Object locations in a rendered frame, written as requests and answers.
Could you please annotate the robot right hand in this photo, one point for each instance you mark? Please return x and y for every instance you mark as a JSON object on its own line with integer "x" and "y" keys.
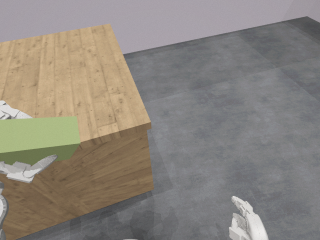
{"x": 250, "y": 228}

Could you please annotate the robot left hand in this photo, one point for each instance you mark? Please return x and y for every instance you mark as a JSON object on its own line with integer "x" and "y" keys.
{"x": 20, "y": 171}

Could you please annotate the sponge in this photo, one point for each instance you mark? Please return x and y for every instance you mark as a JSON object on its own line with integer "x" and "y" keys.
{"x": 29, "y": 140}

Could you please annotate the table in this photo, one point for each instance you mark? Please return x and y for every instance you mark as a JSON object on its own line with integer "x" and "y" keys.
{"x": 82, "y": 73}

